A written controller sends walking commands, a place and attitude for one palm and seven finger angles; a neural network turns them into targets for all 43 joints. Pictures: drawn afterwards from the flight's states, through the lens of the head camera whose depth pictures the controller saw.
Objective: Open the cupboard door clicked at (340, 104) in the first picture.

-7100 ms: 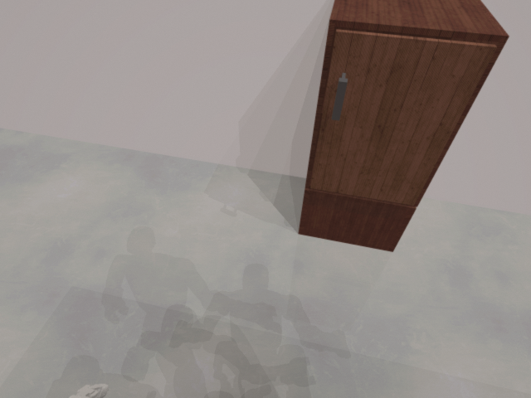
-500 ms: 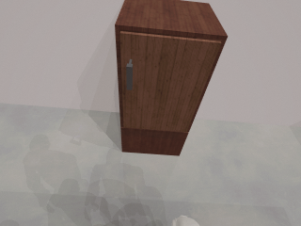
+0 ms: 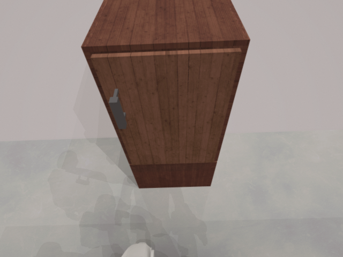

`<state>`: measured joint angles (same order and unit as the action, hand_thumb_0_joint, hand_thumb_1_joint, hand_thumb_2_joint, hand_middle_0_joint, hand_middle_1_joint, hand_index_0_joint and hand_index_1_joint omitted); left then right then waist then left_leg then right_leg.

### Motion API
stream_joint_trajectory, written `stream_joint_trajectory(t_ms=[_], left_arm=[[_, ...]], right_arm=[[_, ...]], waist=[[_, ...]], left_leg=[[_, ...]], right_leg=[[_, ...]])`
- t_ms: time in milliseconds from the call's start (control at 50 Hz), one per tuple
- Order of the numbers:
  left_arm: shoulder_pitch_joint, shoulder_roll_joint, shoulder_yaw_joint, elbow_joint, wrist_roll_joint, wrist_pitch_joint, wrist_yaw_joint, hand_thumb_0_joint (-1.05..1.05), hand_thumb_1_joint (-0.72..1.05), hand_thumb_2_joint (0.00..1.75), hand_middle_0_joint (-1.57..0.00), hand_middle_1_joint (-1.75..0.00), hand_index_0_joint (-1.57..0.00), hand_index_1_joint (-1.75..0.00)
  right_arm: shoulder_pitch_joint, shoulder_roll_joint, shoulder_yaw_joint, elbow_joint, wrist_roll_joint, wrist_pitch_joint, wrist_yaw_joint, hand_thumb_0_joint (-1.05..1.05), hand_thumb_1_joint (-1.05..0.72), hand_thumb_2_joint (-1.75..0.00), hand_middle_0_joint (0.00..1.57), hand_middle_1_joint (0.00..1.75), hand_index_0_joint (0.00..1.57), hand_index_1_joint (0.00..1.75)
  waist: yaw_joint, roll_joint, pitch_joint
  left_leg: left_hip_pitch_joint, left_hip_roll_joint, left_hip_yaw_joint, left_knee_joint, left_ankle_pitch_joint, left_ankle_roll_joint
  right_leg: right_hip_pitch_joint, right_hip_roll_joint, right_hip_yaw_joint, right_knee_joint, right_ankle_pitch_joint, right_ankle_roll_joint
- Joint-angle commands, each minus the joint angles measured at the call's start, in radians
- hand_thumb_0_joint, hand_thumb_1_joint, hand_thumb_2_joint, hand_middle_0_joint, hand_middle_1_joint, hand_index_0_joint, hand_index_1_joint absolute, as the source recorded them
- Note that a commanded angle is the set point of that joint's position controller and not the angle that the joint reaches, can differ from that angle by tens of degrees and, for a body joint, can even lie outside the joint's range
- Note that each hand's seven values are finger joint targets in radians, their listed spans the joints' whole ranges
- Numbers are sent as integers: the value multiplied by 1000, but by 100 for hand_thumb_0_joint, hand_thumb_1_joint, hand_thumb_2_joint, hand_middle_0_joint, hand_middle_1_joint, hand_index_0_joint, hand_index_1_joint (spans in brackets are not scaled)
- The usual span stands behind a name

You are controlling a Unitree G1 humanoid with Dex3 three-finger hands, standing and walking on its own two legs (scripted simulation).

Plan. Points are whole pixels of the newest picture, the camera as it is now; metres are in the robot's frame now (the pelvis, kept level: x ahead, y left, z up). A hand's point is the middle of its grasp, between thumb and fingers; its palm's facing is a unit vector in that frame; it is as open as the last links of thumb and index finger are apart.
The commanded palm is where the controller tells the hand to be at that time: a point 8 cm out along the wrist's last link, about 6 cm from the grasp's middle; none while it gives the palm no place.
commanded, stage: come to a stop and stand still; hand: left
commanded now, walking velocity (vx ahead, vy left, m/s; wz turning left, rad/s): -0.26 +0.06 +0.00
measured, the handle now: (119, 109) +0.54 +0.19 +0.00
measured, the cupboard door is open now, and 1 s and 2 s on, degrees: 0 0 0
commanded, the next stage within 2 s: look again from close up in 1.54 s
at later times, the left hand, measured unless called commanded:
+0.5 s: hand out of the picture +0.02 +0.25 -0.17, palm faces +0.03 -0.98 -0.20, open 7.4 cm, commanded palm none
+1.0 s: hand out of the picture -0.04 +0.17 -0.15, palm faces +0.06 -0.96 -0.26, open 7.3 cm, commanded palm none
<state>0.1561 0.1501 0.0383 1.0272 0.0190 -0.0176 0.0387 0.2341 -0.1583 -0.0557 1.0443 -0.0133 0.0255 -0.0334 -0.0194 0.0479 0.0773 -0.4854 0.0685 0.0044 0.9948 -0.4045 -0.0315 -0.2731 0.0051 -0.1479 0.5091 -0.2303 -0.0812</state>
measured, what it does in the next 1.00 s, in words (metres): steps on the spot: left foot, then right foot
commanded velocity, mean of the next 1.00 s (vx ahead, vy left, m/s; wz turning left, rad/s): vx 0.01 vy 0.01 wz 0.00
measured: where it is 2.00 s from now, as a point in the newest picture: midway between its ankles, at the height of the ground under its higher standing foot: outside the picture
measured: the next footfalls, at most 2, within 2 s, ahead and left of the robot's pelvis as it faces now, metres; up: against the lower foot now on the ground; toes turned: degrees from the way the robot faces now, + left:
left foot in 0.24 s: +0.05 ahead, +0.16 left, +0.00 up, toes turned +3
right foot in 0.70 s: +0.00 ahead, -0.08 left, +0.00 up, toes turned -4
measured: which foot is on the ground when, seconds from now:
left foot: up 0.00-0.22, down 0.24-0.74, up 0.76-1.00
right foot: down 0.00-0.26, up 0.28-0.68, down 0.70-1.00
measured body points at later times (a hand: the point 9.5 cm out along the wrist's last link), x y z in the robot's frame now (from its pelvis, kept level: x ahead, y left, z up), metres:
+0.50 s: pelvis -0.01 +0.05 +0.01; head +0.03 +0.08 +0.46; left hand +0.02 +0.30 -0.16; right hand +0.07 -0.18 -0.12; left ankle +0.01 +0.16 -0.73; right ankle -0.08 -0.12 -0.64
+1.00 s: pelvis -0.03 -0.01 +0.01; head -0.03 -0.04 +0.46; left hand -0.04 +0.22 -0.13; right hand -0.05 -0.24 -0.16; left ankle -0.02 +0.14 -0.68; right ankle -0.08 -0.12 -0.73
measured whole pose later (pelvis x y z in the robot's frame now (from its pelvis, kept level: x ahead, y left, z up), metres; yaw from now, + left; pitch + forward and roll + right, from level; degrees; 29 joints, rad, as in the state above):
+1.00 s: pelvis -0.03 -0.01 +0.01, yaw +0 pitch -1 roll +3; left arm 0.32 0.11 0.02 1.07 0.03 -0.01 0.04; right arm 0.31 -0.22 -0.06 1.08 -0.02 0.06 0.01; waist 0.02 0.05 0.03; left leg -0.41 0.03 0.03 0.87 -0.35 -0.05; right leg -0.10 -0.07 -0.04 0.41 -0.29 0.00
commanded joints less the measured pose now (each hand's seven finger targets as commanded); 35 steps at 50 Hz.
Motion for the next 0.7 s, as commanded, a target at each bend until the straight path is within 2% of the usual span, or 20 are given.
stream_joint_trajectory(t_ms=[0, 40, 120, 160, 180, 200, 220, 240, 260, 300, 320, 360, 400, 500, 540, 580, 600, 640, 660, 680], left_arm=[[63, 158, 42, -66, 2, 10, 7, 0, 90, 90, -20, -30, -20, -30], [53, 171, 46, -80, 5, 18, 7, 0, 90, 90, -20, -30, -20, -30], [46, 195, 56, -101, 14, 27, 8, 0, 90, 90, -20, -30, -20, -30], [51, 199, 57, -99, 12, 30, 6, 0, 90, 90, -20, -30, -20, -30], [46, 195, 56, -96, 7, 33, 6, 0, 90, 90, -20, -30, -20, -30], [68, 171, 49, -97, -1, 37, 6, 0, 90, 90, -20, -30, -20, -30], [127, 112, 37, -103, -10, 42, 5, 0, 90, 90, -20, -30, -20, -30], [128, 109, 28, -103, -9, 48, 8, 0, 90, 90, -20, -30, -20, -30], [106, 133, 35, -105, -5, 58, 10, 0, 90, 90, -20, -30, -20, -30], [102, 137, 46, -86, 3, 67, 3, 0, 90, 90, -20, -30, -20, -30], [104, 148, 51, -80, 3, 66, -3, 0, 90, 90, -20, -30, -20, -30], [136, 144, 52, -67, 2, 67, -12, 0, 90, 90, -20, -30, -20, -30], [135, 140, 50, -62, 0, 68, -20, 0, 90, 90, -20, -30, -20, -30], [76, 110, 36, -70, 2, 66, -34, 0, 90, 90, -20, -30, -20, -30], [53, 93, 26, -65, -1, 62, -35, 0, 90, 90, -20, -30, -20, -30], [68, 81, 15, -47, -7, 48, -34, 0, 90, 90, -20, -30, -20, -30], [94, 78, 14, -29, -10, 43, -33, 0, 90, 90, -20, -30, -20, -30], [189, 87, 10, 22, -9, 27, -28, 0, 90, 90, -20, -30, -20, -30], [214, 128, 13, 38, -3, 17, -19, 0, 90, 90, -20, -30, -20, -30], [199, 192, 19, 36, 2, 7, -13, 0, 90, 90, -20, -30, -20, -30]], right_arm=[[91, -45, -13, -33, -2, 31, 9, 0, -90, -90, 20, 30, 20, 30], [34, -63, -17, -56, -1, 32, 10, 0, -90, -90, 20, 30, 20, 30], [-23, -66, -16, -88, 4, 19, 15, 0, -90, -90, 20, 30, 20, 30], [-12, -69, -16, -87, 4, 9, 14, 0, -90, -90, 20, 30, 20, 30], [21, -71, -14, -74, 4, 1, 15, 0, -90, -90, 20, 30, 20, 30], [46, -104, -16, -66, 0, -10, 14, 0, -90, -90, 20, 30, 20, 30], [45, -191, -28, -86, -9, -24, 11, 0, -90, -90, 20, 30, 20, 30], [24, -235, -34, -105, -8, -14, 3, 0, -90, -90, 20, 30, 20, 30], [8, -230, -29, -112, -14, -11, -5, 0, -90, -90, 20, 30, 20, 30], [-50, -190, -17, -121, -16, -18, -25, 0, -90, -90, 20, 30, 20, 30], [-58, -172, -12, -127, -15, -19, -26, 0, -90, -90, 20, 30, 20, 30], [-43, -166, -9, -125, -12, -25, -27, 0, -90, -90, 20, 30, 20, 30], [-9, -173, -14, -114, -9, -28, -25, 0, -90, -90, 20, 30, 20, 30], [65, -175, -25, -74, -14, -27, -17, 0, -90, -90, 20, 30, 20, 30], [73, -182, -28, -60, -17, -23, -12, 0, -90, -90, 20, 30, 20, 30], [55, -186, -27, -48, -19, -22, -4, 0, -90, -90, 20, 30, 20, 30], [58, -182, -26, -41, -17, -21, 0, 0, -90, -90, 20, 30, 20, 30], [42, -163, -21, -28, -6, -19, 5, 0, -90, -90, 20, 30, 20, 30], [45, -111, -13, -26, 4, -18, 8, 0, -90, -90, 20, 30, 20, 30], [35, -53, 8, -38, 10, -18, 12, 0, -90, -90, 20, 30, 20, 30]], waist=[[18, -186, -88], [22, -224, -83], [34, -233, -115], [24, -216, -142], [6, -198, -162], [-1, -110, -199], [12, 168, -224], [3, 235, -200], [-2, 131, -164], [25, 148, -96], [23, 123, -82], [26, 96, -118], [15, 73, -149], [-28, 146, -140], [-40, 170, -121], [-27, 207, -99], [-16, 197, -101], [31, 120, -108], [40, 10, -94], [36, -167, -58]], left_leg=[[33, -29, -5, 30, -1, -26], [33, -36, -7, 10, -7, -31], [97, -42, 4, -157, -15, -20], [176, -52, 24, -326, 82, -15], [245, -46, 30, -465, 204, -11], [377, 16, 5, -584, 409, 2], [484, 253, -244, -611, 839, 83], [406, 374, -317, -617, 1088, 200], [325, 371, -249, -619, 983, 242], [290, 296, -206, -624, 948, 219], [295, 271, -175, -626, 906, 209], [364, 232, -126, -633, 823, 186], [407, 231, -124, -650, 729, 180], [464, 221, -152, -699, 515, 174], [425, 214, -159, -718, 402, 170], [379, 196, -165, -722, 312, 164], [339, 176, -161, -728, 239, 149], [243, 102, -93, -679, 102, 83], [149, 53, -37, -597, 43, 37], [75, -15, 24, -497, 0, -1]], right_leg=[[48, -313, 183, -111, 780, -121], [58, -314, 185, -102, 774, -120], [97, -305, 208, -65, 697, -118], [112, -276, 201, -18, 633, -87], [115, -249, 180, 34, 565, -51], [57, -204, 153, 104, 401, 2], [-110, -84, 78, 226, -22, 78], [-137, -17, 126, 416, -409, 101], [-120, -22, 192, 544, -407, 93], [-197, -14, 237, 650, -308, 105], [-212, -14, 238, 682, -262, 113], [-237, -9, 223, 708, -195, 129], [-232, -17, 214, 674, -173, 139], [-180, -39, 159, 419, -219, 141], [-115, -43, 132, 285, -259, 133], [-41, -35, 106, 130, -261, 122], [20, -23, 92, 60, -214, 115], [191, -22, 67, -169, -16, 107], [261, -107, 157, -228, -33, 85], [224, -256, 344, -324, -160, 25]])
